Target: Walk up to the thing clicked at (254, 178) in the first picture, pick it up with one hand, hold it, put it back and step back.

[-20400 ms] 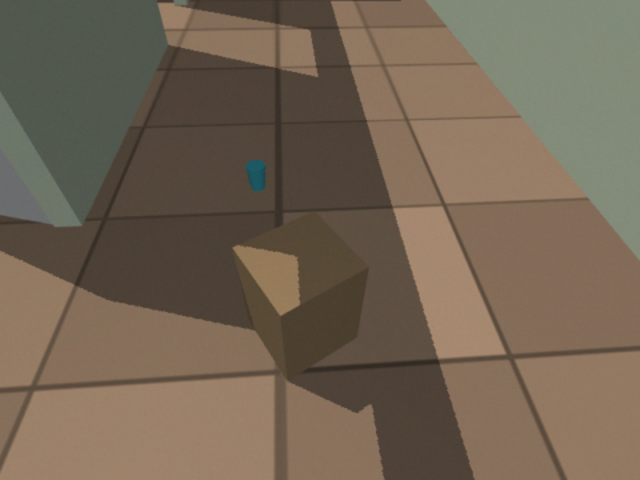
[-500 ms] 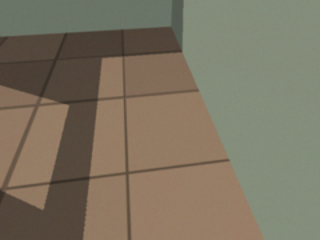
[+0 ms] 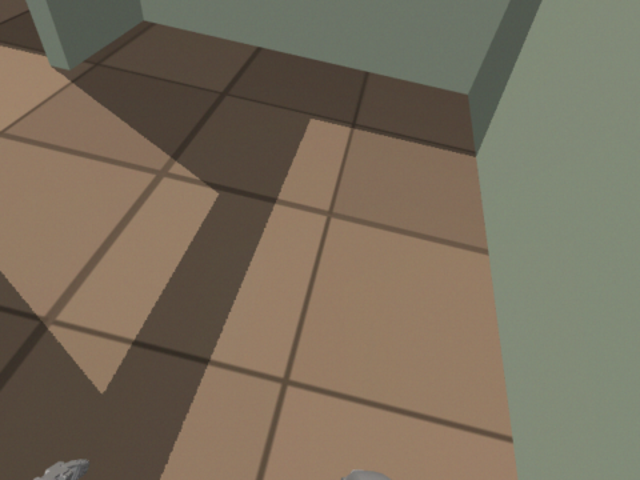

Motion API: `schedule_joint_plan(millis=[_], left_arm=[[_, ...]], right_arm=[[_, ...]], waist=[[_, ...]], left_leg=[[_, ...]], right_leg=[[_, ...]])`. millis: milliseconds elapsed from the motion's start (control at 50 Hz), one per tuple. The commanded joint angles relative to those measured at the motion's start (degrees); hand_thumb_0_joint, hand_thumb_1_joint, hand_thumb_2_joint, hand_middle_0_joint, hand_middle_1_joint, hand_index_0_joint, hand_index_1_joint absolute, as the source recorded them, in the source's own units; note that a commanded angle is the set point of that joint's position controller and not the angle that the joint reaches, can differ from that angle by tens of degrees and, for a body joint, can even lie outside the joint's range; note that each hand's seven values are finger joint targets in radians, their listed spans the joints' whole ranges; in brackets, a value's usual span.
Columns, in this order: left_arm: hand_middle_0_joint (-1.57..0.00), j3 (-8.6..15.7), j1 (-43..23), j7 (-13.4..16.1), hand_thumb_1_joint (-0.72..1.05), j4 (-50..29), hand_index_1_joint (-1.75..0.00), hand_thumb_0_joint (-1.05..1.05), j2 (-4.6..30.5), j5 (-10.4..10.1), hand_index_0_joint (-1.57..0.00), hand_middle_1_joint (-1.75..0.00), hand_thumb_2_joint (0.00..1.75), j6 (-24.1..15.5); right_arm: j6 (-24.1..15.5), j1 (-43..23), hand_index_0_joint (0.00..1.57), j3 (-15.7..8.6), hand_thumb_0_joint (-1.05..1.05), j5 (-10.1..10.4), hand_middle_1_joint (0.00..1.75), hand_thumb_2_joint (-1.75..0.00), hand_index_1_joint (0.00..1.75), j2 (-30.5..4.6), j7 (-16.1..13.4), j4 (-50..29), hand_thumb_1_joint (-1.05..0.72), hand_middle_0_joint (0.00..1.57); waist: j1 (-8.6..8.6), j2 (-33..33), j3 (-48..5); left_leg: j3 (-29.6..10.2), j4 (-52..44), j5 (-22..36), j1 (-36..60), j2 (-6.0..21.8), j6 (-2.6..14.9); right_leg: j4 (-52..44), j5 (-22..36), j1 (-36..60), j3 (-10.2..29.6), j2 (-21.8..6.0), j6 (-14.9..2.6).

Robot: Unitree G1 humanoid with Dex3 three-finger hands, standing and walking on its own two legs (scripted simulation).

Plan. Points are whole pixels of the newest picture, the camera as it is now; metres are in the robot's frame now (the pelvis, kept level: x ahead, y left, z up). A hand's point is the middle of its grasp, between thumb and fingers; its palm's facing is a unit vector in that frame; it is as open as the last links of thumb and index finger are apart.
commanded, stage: walk up
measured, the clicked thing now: out of the picture -0.59 +1.17 -0.69
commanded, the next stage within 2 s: none
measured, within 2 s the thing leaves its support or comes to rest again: neither
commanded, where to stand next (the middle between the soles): +0.17 -0.07 m, yaw +112 degrees
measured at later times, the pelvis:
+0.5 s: pelvis +0.14 -0.14 +0.00, yaw +26 degrees
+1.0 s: pelvis +0.13 -0.18 -0.01, yaw +56 degrees
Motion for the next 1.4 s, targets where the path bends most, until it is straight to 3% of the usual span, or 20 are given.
schedule_joint_plan(millis=[0, 180, 240, 280, 400, 520, 640, 680, 720, 780, 920, 960, 980, 1000, 1100, 1220, 1280, 1300, 1360, 1380], left_arm=[[-0.20, 4.7, -0.3, -0.8, 0.90, -6.1, -0.30, 0.00, 10.9, 0.2, -0.20, -0.30, 0.90, 0.5], [-0.20, 3.4, -5.9, 2.5, 0.90, -8.6, -0.30, 0.00, 5.5, -2.4, -0.20, -0.30, 0.90, 0.0], [-0.20, 4.8, 1.5, 3.7, 0.90, -6.1, -0.30, 0.00, 8.5, -2.0, -0.20, -0.30, 0.90, -1.2], [-0.20, 5.5, -1.7, 4.2, 0.90, -8.4, -0.30, 0.00, 14.1, -1.2, -0.20, -0.30, 0.90, -1.1], [-0.20, 4.2, -7.0, 4.5, 0.90, -7.7, -0.30, 0.00, 8.9, -1.3, -0.20, -0.30, 0.90, -1.8], [-0.20, 4.1, -2.6, 5.2, 0.90, -8.1, -0.30, 0.00, 9.7, -1.7, -0.20, -0.30, 0.90, -2.8], [-0.20, 4.2, -4.1, 5.4, 0.90, -9.0, -0.30, 0.00, 11.3, -1.8, -0.20, -0.30, 0.90, -2.7], [-0.20, 3.8, -1.5, 5.6, 0.90, -8.0, -0.30, 0.00, 9.9, -2.1, -0.20, -0.30, 0.90, -2.2], [-0.20, 3.4, -7.8, 6.1, 0.90, -10.8, -0.30, 0.00, 8.5, -2.8, -0.20, -0.30, 0.90, -2.3], [-0.20, 3.5, 0.3, 6.2, 0.90, -6.8, -0.30, 0.00, 8.5, -3.4, -0.20, -0.30, 0.90, -2.7], [-0.20, 3.5, 4.5, 7.0, 0.90, -6.2, -0.30, 0.00, 6.3, -2.6, -0.20, -0.30, 0.90, -4.4], [-0.20, 5.3, 11.4, 7.6, 0.90, -5.2, -0.30, 0.00, 11.7, -1.3, -0.20, -0.30, 0.90, -5.2], [-0.20, 6.4, 5.9, 7.8, 0.90, -6.8, -0.30, 0.00, 16.1, -0.4, -0.20, -0.30, 0.90, -5.0], [-0.20, 5.9, 0.5, 7.7, 0.90, -8.8, -0.30, 0.00, 15.0, -0.4, -0.20, -0.30, 0.90, -5.2], [-0.20, 5.0, 2.0, 6.2, 0.90, -7.6, -0.30, 0.00, 10.4, -0.3, -0.20, -0.30, 0.90, -6.6], [-0.20, 5.2, 4.3, 3.2, 0.90, -8.8, -0.30, 0.00, 13.3, 0.0, -0.20, -0.30, 0.90, -4.2], [-0.20, 4.6, 2.9, 2.5, 0.90, -9.1, -0.30, 0.00, 12.5, -0.6, -0.20, -0.30, 0.90, -2.4], [-0.20, 3.5, 3.8, 2.5, 0.90, -9.5, -0.30, 0.00, 9.6, -0.6, -0.20, -0.30, 0.90, -1.9], [-0.20, 2.4, 1.5, 3.5, 0.90, -12.3, -0.30, 0.00, 8.7, -1.1, -0.20, -0.30, 0.90, -1.8], [-0.20, 2.7, 1.5, 3.7, 0.90, -11.4, -0.30, 0.00, 11.1, -1.1, -0.20, -0.30, 0.90, -2.2]], right_arm=[[-2.2, 0.7, 0.20, -5.2, 0.00, 0.4, 0.30, -0.90, 0.30, -19.0, -3.3, -4.5, -0.90, 0.20], [0.0, -0.9, 0.20, -4.9, 0.00, -0.8, 0.30, -0.90, 0.30, -17.3, -4.1, -8.1, -0.90, 0.20], [1.4, -1.8, 0.20, -3.1, 0.00, 0.2, 0.30, -0.90, 0.30, -12.1, -4.1, -10.0, -0.90, 0.20], [1.9, 6.2, 0.20, -2.1, 0.00, 0.2, 0.30, -0.90, 0.30, -7.5, -5.2, -9.5, -0.90, 0.20], [2.9, 2.6, 0.20, -3.2, 0.00, 0.4, 0.30, -0.90, 0.30, -10.6, -1.3, -6.8, -0.90, 0.20], [3.9, -5.0, 0.20, -3.2, 0.00, -0.7, 0.30, -0.90, 0.30, -9.8, 1.2, -9.9, -0.90, 0.20], [4.4, -3.7, 0.20, -4.3, 0.00, -1.3, 0.30, -0.90, 0.30, -10.8, 2.9, -11.3, -0.90, 0.20], [4.2, -1.0, 0.20, -5.4, 0.00, -1.8, 0.30, -0.90, 0.30, -12.4, 2.6, -10.9, -0.90, 0.20], [4.6, -4.0, 0.20, -7.7, 0.00, -2.0, 0.30, -0.90, 0.30, -21.7, 2.2, -13.7, -0.90, 0.20], [4.7, -11.0, 0.20, -6.0, 0.00, -1.8, 0.30, -0.90, 0.30, -15.8, 0.9, -15.5, -0.90, 0.20], [4.8, -10.4, 0.20, -6.9, 0.00, -2.4, 0.30, -0.90, 0.30, -14.8, 1.9, -18.0, -0.90, 0.20], [4.9, -12.8, 0.20, -5.2, 0.00, -1.6, 0.30, -0.90, 0.30, -9.3, 2.1, -19.9, -0.90, 0.20], [4.7, -9.6, 0.20, -5.2, 0.00, -2.2, 0.30, -0.90, 0.30, -9.3, 1.7, -18.6, -0.90, 0.20], [5.0, -7.3, 0.20, -6.4, 0.00, -2.5, 0.30, -0.90, 0.30, -13.9, 1.4, -16.2, -0.90, 0.20], [4.2, -5.7, 0.20, -6.1, 0.00, -1.3, 0.30, -0.90, 0.30, -11.7, 3.9, -13.0, -0.90, 0.20], [2.1, -8.8, 0.20, -5.8, 0.00, -0.2, 0.30, -0.90, 0.30, -10.9, 2.7, -11.3, -0.90, 0.20], [1.1, -1.4, 0.20, -6.3, 0.00, 0.2, 0.30, -0.90, 0.30, -11.3, 0.9, -8.1, -0.90, 0.20], [0.5, 3.3, 0.20, -7.1, 0.00, 0.0, 0.30, -0.90, 0.30, -13.0, -0.1, -6.2, -0.90, 0.20], [-0.9, 5.1, 0.20, -8.6, 0.00, -0.1, 0.30, -0.90, 0.30, -24.5, -2.1, -8.4, -0.90, 0.20], [-0.8, 1.6, 0.20, -8.2, 0.00, 0.8, 0.30, -0.90, 0.30, -21.6, -2.5, -9.0, -0.90, 0.20]], waist=[[2.56, 13.0, -3.9], [1.68, 19.8, -5.4], [6.18, 10.1, -11.5], [3.11, -10.8, -16.2], [1.75, -6.1, -9.2], [3.35, -1.2, -9.0], [1.49, -0.9, -11.6], [-0.69, 6.7, -13.5], [-3.71, 29.0, -9.1], [1.14, 18.1, -9.1], [2.91, 14.3, -7.9], [7.44, -2.4, -8.4], [5.58, -10.5, -6.0], [3.05, -3.8, -3.7], [2.59, -1.9, -2.5], [5.53, -4.6, -3.7], [1.62, -1.7, -6.0], [-0.39, 5.0, -8.2], [-2.78, 18.3, -6.3], [-1.37, 13.7, -4.8]], left_leg=[[-23.7, -19.1, -9.1, 6.2, 13.1, 9.41], [-20.3, -3.8, 35.7, 2.6, 9.2, 6.84], [-17.4, 9.2, 21.0, -6.8, 1.9, 0.87], [-5.0, 26.9, -21.5, -17.2, -2.3, -1.48], [-2.5, 26.3, -8.9, -14.1, 3.6, -1.45], [0.0, 17.6, -6.5, -12.2, 5.2, -1.92], [2.4, 6.9, -7.5, -2.9, 3.6, 0.30], [-2.8, -3.1, -6.4, 7.9, 2.4, 3.60], [-39.0, -16.3, 4.9, 5.7, 16.6, 16.72], [-22.3, -7.8, 18.0, 11.1, 10.0, 10.98], [-30.4, -8.9, 6.0, -5.5, 7.6, 8.37], [-17.9, 5.0, -13.2, -21.1, -3.1, 0.72], [-8.1, 18.7, -14.0, -26.5, -4.2, -2.91], [-10.7, 26.4, -12.4, -22.9, 0.4, -3.22], [-4.1, 22.8, -2.5, -17.7, 2.7, -2.91], [4.1, 7.4, -4.5, -5.2, 1.0, -4.18], [6.9, -0.5, 0.6, 6.6, -1.9, -3.37], [3.2, -6.1, -1.8, 13.7, -1.7, -2.28], [-48.1, -16.7, -4.1, 13.8, 24.5, 16.29], [-40.7, -15.6, -2.5, 13.5, 20.8, 15.11]], right_leg=[[-3.4, 7.8, -6.1, 4.7, -2.2, 1.07], [-21.2, 8.0, 5.2, 1.6, 1.9, -0.88], [-37.2, 19.9, 24.5, 4.7, -0.6, -4.05], [-42.9, 22.2, 27.8, 25.6, -24.2, -10.63], [-39.6, 15.7, 19.5, 6.0, -13.6, -11.21], [-37.9, 35.6, 23.4, 0.4, -20.2, -11.37], [-33.2, 26.7, 18.7, -6.5, -22.2, -8.87], [-21.0, 13.0, 10.6, -10.4, -17.9, -4.21], [-5.1, -16.9, -5.7, -8.1, 1.0, 2.79], [-6.5, -7.4, -5.6, -3.4, -1.8, 1.87], [-27.6, -0.9, 15.2, -1.0, 4.6, -1.98], [-48.1, -4.8, 28.7, 15.0, -8.7, -6.61], [-54.4, -13.4, 23.7, 30.2, -25.0, -11.82], [-55.0, -16.6, 17.3, 30.7, -27.7, -15.71], [-49.2, -0.9, 20.9, 2.9, -13.5, -8.99], [-43.4, 0.4, 16.0, -7.5, -13.7, -8.84], [-33.9, 0.4, 10.0, -10.1, -14.3, -7.30], [-22.6, 1.5, 6.5, -12.1, -12.1, -5.64], [2.8, -9.4, -15.9, 1.6, -3.8, -0.50], [2.5, -5.9, -15.1, 2.8, -5.6, -0.05]])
